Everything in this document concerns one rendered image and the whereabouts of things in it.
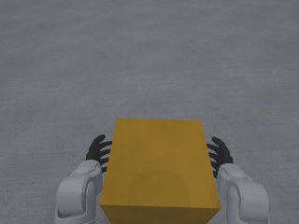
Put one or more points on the right robot hand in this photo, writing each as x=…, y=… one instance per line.
x=222, y=157

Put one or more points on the robot left forearm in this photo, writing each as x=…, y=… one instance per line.
x=76, y=195

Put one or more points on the carton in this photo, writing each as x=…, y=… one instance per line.
x=159, y=172

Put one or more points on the left robot hand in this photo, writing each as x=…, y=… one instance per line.
x=95, y=153

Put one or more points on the robot right forearm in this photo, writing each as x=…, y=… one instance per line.
x=247, y=202

